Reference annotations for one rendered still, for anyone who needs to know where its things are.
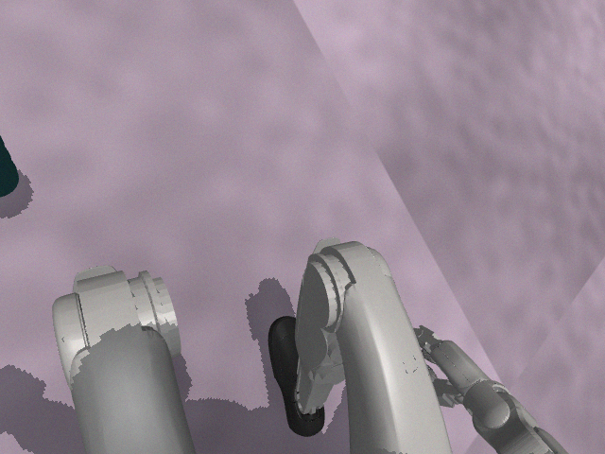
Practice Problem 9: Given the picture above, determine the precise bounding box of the right robot hand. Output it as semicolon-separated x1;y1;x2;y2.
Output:
413;325;490;408

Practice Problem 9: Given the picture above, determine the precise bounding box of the cup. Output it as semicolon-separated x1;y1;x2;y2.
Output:
0;136;19;197

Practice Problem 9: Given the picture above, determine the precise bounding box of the right robot foot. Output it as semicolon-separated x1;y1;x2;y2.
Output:
268;316;325;437

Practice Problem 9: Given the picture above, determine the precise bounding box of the right robot arm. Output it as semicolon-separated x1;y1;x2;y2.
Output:
463;380;569;454

